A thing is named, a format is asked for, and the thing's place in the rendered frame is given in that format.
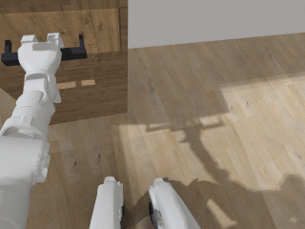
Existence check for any robot thigh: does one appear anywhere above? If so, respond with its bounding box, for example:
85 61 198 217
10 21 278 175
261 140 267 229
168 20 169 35
89 180 124 229
148 180 201 229

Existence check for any right robot thigh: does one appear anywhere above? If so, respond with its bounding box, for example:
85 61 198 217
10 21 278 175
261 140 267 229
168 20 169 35
148 180 201 229

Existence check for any cabinet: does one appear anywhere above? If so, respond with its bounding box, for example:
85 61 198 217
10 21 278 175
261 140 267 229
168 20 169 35
0 0 129 125

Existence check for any robot left upper arm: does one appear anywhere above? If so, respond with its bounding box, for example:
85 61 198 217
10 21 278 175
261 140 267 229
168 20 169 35
0 135 51 229

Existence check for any left robot forearm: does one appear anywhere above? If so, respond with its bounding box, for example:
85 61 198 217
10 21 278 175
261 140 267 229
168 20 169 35
0 70 57 142

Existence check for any left robot thigh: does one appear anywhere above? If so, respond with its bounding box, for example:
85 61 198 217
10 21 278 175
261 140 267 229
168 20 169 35
89 180 124 229

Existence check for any drawer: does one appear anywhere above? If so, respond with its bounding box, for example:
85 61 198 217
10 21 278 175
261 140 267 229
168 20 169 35
0 9 120 62

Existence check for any robot left hand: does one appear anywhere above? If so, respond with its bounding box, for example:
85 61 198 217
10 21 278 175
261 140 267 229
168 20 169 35
17 32 65 103

